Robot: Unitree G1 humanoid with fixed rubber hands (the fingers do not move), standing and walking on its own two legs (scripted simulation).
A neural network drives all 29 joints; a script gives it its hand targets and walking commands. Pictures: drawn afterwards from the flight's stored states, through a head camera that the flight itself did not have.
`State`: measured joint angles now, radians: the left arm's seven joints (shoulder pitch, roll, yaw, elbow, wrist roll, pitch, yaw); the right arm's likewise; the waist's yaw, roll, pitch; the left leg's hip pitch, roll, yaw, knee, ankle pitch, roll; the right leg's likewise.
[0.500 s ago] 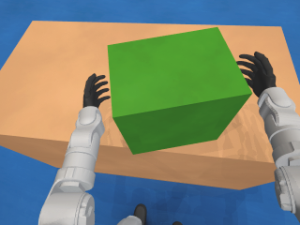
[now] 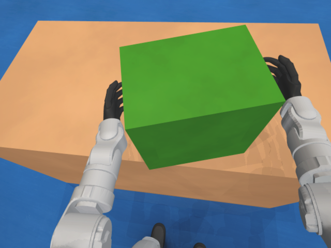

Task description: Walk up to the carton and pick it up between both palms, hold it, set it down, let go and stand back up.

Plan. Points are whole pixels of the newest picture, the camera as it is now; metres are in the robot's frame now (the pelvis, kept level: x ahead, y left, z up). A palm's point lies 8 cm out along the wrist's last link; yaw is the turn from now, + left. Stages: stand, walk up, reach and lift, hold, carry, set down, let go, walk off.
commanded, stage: reach and lift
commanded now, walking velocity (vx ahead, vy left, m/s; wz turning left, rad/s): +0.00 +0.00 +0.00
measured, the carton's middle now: (190, 107) +0.44 +0.02 +0.02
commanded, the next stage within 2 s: none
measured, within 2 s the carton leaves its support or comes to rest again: neither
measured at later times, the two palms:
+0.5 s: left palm (116, 116) +0.39 +0.19 +0.04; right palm (270, 96) +0.48 -0.16 +0.04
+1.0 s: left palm (117, 119) +0.38 +0.19 +0.03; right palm (269, 96) +0.48 -0.16 +0.04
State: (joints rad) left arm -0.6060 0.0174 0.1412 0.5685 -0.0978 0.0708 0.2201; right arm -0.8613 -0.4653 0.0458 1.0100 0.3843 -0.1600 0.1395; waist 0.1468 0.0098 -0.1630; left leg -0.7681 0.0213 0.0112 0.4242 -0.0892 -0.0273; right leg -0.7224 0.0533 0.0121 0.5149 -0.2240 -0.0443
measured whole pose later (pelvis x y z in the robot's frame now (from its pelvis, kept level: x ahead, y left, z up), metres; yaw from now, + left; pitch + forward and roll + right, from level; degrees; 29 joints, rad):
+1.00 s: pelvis +0.00 +0.00 +0.00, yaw +0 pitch +25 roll +1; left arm -0.60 -0.12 0.33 0.69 0.00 -0.10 0.22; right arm -0.87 -0.32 -0.07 1.17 0.10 -0.29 0.13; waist 0.15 0.00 -0.22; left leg -0.77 0.02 0.01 0.42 -0.10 -0.03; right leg -0.72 0.05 0.01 0.51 -0.23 -0.05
